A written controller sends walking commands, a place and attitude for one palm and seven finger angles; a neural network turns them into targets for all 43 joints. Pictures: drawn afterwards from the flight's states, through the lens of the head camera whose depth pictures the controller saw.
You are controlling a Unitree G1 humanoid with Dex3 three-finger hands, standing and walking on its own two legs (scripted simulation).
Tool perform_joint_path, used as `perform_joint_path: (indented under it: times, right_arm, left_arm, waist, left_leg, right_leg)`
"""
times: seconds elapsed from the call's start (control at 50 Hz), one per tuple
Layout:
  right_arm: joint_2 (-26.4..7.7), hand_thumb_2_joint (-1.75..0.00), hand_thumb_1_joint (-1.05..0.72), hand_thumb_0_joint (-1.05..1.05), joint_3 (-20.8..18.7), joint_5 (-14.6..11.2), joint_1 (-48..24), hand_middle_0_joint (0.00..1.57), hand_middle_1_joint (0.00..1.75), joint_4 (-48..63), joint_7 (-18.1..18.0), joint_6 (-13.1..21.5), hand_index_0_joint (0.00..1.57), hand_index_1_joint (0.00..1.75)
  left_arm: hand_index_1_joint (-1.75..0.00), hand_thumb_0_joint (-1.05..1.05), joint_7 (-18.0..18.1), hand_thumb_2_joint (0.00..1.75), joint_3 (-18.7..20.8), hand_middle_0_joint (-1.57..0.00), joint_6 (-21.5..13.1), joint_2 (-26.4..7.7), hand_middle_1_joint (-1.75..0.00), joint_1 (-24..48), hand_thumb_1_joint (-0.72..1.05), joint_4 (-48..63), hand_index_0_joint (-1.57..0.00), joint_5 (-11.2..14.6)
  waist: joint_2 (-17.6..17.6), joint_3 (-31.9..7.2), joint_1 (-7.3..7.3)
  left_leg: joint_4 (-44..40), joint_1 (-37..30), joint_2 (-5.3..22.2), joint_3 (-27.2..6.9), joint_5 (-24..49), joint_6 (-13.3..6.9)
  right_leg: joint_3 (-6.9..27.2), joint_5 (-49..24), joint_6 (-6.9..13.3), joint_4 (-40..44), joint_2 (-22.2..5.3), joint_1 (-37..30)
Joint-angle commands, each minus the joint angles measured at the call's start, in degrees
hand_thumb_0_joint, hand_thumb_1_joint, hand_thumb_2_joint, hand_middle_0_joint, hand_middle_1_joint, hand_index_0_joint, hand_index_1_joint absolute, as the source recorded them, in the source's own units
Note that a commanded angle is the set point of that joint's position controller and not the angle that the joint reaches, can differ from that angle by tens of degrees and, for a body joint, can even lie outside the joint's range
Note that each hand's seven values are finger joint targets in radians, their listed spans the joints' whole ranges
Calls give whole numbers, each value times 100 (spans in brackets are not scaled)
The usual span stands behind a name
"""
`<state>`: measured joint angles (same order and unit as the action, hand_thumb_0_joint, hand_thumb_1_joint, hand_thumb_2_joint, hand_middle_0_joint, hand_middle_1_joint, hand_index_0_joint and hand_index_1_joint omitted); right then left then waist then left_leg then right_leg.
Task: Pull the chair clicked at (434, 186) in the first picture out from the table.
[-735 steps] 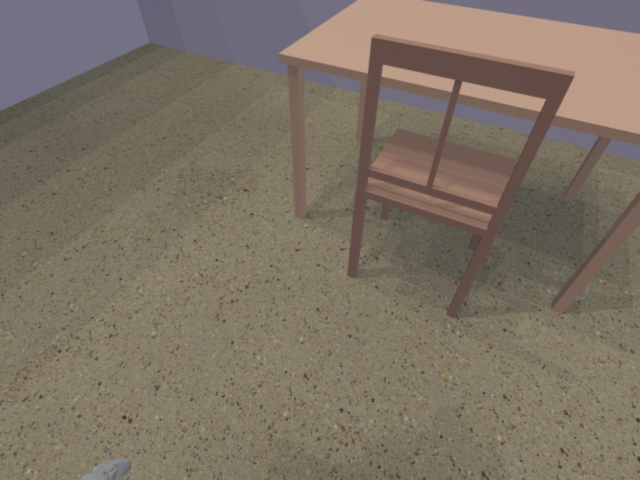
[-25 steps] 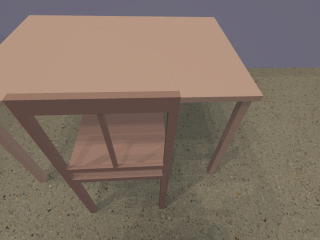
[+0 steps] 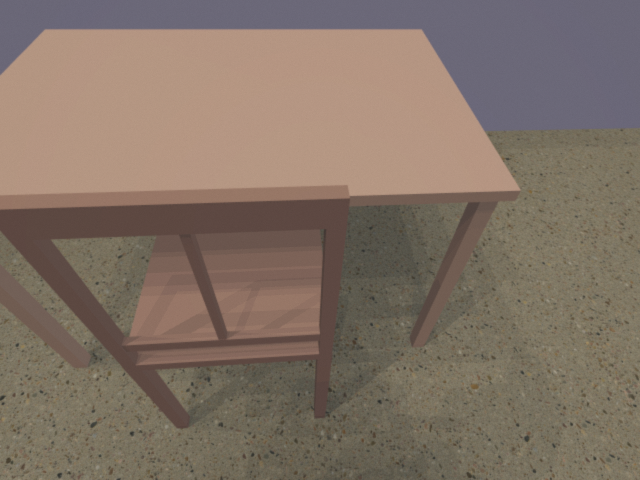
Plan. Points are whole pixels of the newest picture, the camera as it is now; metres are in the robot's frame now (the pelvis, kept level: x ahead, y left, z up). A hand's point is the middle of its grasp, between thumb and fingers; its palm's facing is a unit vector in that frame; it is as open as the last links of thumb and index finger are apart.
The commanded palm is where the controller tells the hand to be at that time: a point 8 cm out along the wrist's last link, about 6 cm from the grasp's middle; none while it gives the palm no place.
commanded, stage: raise the hand toward the chair's back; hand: left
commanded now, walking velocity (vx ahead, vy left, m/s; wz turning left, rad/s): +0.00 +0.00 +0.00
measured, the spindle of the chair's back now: (207, 291) +0.41 +0.21 -0.07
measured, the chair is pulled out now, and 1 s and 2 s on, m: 0.00 0.00 0.00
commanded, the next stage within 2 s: none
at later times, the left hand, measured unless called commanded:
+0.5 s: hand out of the picture +0.13 +0.19 -0.07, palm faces +0.31 -0.95 -0.08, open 10.2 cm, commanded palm +0.13 +0.22 -0.06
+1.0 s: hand (185, 431) +0.19 +0.18 -0.06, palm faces +0.08 -1.00 -0.04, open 14.6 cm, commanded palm +0.16 +0.24 -0.04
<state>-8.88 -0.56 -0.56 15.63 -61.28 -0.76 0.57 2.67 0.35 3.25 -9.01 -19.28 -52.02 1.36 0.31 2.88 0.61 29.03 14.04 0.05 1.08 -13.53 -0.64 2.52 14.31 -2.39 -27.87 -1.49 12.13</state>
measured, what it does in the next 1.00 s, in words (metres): lowers itself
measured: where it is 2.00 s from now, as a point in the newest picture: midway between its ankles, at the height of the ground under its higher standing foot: outside the picture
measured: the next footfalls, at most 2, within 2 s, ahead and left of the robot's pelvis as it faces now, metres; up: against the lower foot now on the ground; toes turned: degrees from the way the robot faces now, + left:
none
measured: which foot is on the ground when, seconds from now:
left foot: down 0.00-1.00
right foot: down 0.00-1.00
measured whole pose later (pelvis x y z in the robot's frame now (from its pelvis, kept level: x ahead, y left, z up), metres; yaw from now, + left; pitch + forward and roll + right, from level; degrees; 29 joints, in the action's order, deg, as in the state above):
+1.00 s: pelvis -0.01 -0.02 -0.11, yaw +3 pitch +17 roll -3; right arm -15.2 -3.2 -1.5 13.3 -35.1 -3.7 12.4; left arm -14.5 10.6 -27.4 -12.4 -26.0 2.1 16.5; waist -1.4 -8.7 0.9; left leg 72.7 59.2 0.8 -4.6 -30.8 1.4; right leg -2.4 33.0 -0.5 -70.7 0.0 54.9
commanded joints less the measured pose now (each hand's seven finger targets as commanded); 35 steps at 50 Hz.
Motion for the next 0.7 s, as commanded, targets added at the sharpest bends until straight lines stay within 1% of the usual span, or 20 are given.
perform_joint_path:
  times: [0.0, 0.02, 0.04, 0.08, 0.12, 0.16, 0.18, 0.2, 0.24, 0.28, 0.34, 0.38, 0.4, 0.42, 0.48, 0.52, 0.56, 0.58, 0.62, 0.68]
  right_arm:
    - [-1199, -90, -90, 0, -70, -176, -606, 20, 30, 1855, -506, 1713, 20, 30]
    - [-891, -90, -90, 0, -61, -248, -569, 20, 30, 1715, -389, 1769, 20, 30]
    - [-1108, -90, -90, 0, -56, -274, -488, 20, 30, 2100, -361, 1792, 20, 30]
    - [-1158, -90, -90, 0, -208, -120, -704, 20, 30, 2387, -309, 1905, 20, 30]
    - [-1099, -90, -90, 0, -298, 7, -791, 20, 30, 2642, -120, 1898, 20, 30]
    - [-1095, -90, -90, 0, -434, 72, -914, 20, 30, 2964, 82, 1827, 20, 30]
    - [-1141, -90, -90, 0, -503, 58, -946, 20, 30, 3076, 204, 1752, 20, 30]
    - [-1194, -90, -90, 0, -526, 75, -1070, 20, 30, 3344, 269, 1702, 20, 30]
    - [-1163, -90, -90, 0, -572, -4, -1231, 20, 30, 3710, 233, 1573, 20, 30]
    - [-1107, -90, -90, 0, -569, -28, -1256, 20, 30, 3871, 180, 1403, 20, 30]
    - [-1002, -90, -90, 0, -536, 85, -1043, 20, 30, 4053, 91, 1480, 20, 30]
    - [-1012, -90, -90, 0, -494, 174, -798, 20, 30, 3844, 13, 1554, 20, 30]
    - [-1022, -90, -90, 0, -500, 185, -749, 20, 30, 3695, -57, 1570, 20, 30]
    - [-1029, -90, -90, 0, -440, 161, -756, 20, 30, 3637, -89, 1608, 20, 30]
    - [-1144, -90, -90, 0, -355, 137, -764, 20, 30, 3490, -168, 1779, 20, 30]
    - [-1198, -90, -90, 0, -354, 50, -768, 20, 30, 3425, -244, 1752, 20, 30]
    - [-1192, -90, -90, 0, -362, -102, -848, 20, 30, 3547, -325, 1584, 20, 30]
    - [-1169, -90, -90, 0, -392, -171, -948, 20, 30, 3631, -356, 1467, 20, 30]
    - [-1127, -90, -90, 0, -390, -230, -1081, 20, 30, 3991, -408, 1257, 20, 30]
    - [-873, -90, -90, 0, -389, -173, -1162, 20, 30, 3979, -425, 1169, 20, 30]
  left_arm:
    - [-29, 0, 737, 87, 555, -19, -1369, -1264, -29, 1090, 83, 6295, -19, 469]
    - [-29, 0, 726, 86, -306, -19, -753, 227, -29, -749, 81, 4622, -19, 573]
    - [-28, 0, 615, 85, -179, -19, -840, 97, -28, 58, 78, 5668, -19, 833]
    - [-27, 0, 417, 83, -26, -18, -1547, 113, -27, 53, 74, 5121, -18, 671]
    - [-27, 0, -68, 81, 221, -18, -2278, 331, -27, -1437, 69, 4152, -18, 842]
    - [-26, 0, -833, 79, 586, -17, -3172, 213, -26, -2346, 64, 4176, -17, 1141]
    - [-26, 0, -1173, 78, 1077, -17, -3524, -197, -26, -2619, 62, 3925, -17, 1194]
    - [-25, 0, -1521, 77, 1138, -17, -3799, -264, -25, -2544, 60, 4073, -17, 1287]
    - [-25, 0, -1718, 75, 1404, -16, -3715, -482, -25, -2491, 55, 4163, -16, 1227]
    - [-24, 0, -1658, 73, 1519, -16, -3507, -570, -24, -2104, 50, 4600, -16, 1273]
    - [-23, 0, -1326, 70, 1513, -15, -3939, -803, -23, -858, 43, 6677, -15, 1306]
    - [-22, 0, -1120, 68, 1402, -15, -4525, -1168, -22, 192, 39, 8167, -15, 1289]
    - [-22, 0, -1103, 67, 1308, -15, -4701, -1142, -22, 42, 36, 8256, -15, 1251]
    - [-21, 0, -1177, 66, 972, -14, -4732, -872, -21, -182, 34, 8112, -14, 1264]
    - [-20, 0, -1733, 63, 524, -14, -4667, -708, -20, 61, 27, 7637, -14, 1338]
    - [-19, 0, -2147, 61, 696, -13, -4167, -817, -19, -200, 22, 6712, -13, 1380]
    - [-19, 0, -2428, 59, 1055, -13, -3225, -895, -19, -779, 18, 5811, -13, 1527]
    - [-18, 0, -2532, 58, 1405, -13, -2680, -1001, -18, -1257, 15, 5267, -13, 1606]
    - [-18, 0, -2504, 56, 1883, -12, -1921, -1242, -18, -1333, 11, 5796, -12, 1861]
    - [-16, 0, -1837, 53, 2536, -11, -1775, -1364, -16, -1325, 4, 6324, -11, 2014]
  waist:
    - [-1132, -2146, 26]
    - [-504, -862, 92]
    - [-481, -321, 229]
    - [-28, 422, 347]
    - [1013, 114, -105]
    - [1421, -516, -458]
    - [1053, -666, -588]
    - [962, -885, -561]
    - [748, -1245, -637]
    - [92, -1426, -619]
    - [-870, -2310, -363]
    - [-1136, -2808, -30]
    - [-1181, -2993, -18]
    - [-1236, -2825, 104]
    - [-873, -2350, 472]
    - [-373, -2114, 478]
    - [250, -2097, 255]
    - [497, -2178, -17]
    - [696, -2840, -321]
    - [700, -2983, -513]
  left_leg:
    - [-642, -927, 200, -42, -81, 107]
    - [-646, -60, 184, -238, -594, 73]
    - [-461, 471, 72, -427, -885, 62]
    - [150, 1147, -51, -413, -1207, 60]
    - [894, 2001, -41, -296, -1103, 156]
    - [1533, 2498, -69, -128, -758, 209]
    - [1737, 2617, -114, -68, -565, 265]
    - [1989, 2756, -177, -6, -481, 247]
    - [2308, 3140, -224, 145, -479, 151]
    - [2563, 3340, -248, 183, -635, 124]
    - [3068, 3098, -129, 33, -483, 2]
    - [3457, 2823, -66, -126, -121, -54]
    - [3573, 2720, -24, -147, -7, -71]
    - [3631, 2741, -13, -179, -21, -104]
    - [3982, 3219, 37, -312, -257, -176]
    - [4042, 3777, 37, -321, -670, -146]
    - [3903, 4154, -19, -266, -937, -129]
    - [3787, 4154, -50, -231, -831, -118]
    - [3611, 4003, -157, -164, -543, -107]
    - [3589, 4003, -95, -241, -270, -27]
  right_leg:
    - [-799, 151, 419, -386, 228, 228]
    - [-865, 362, 357, -387, 141, 722]
    - [-924, 424, 312, -413, 103, 929]
    - [-937, 940, 289, -495, 126, 1712]
    - [-1042, 1389, 323, -1134, 182, 2450]
    - [-918, 1286, 363, -1669, 185, 2610]
    - [-798, 1035, 433, -1863, 169, 2463]
    - [-744, 780, 439, -2109, 147, 2402]
    - [-664, 551, 416, -2504, 125, 2462]
    - [-564, 646, 417, -2715, 110, 2704]
    - [-395, 596, 423, -3064, 138, 3210]
    - [-340, 298, 415, -3294, 227, 3506]
    - [-309, 316, 441, -3299, 245, 3622]
    - [-336, 370, 454, -3286, 253, 3792]
    - [-321, 466, 423, -3284, 264, 4114]
    - [-199, 831, 377, -3113, 235, 4036]
    - [5, 1261, 289, -2764, 169, 3591]
    - [82, 1205, 278, -2634, 150, 3204]
    - [210, 737, 150, -2544, -23, 2312]
    - [237, -202, 71, -2683, -122, 1891]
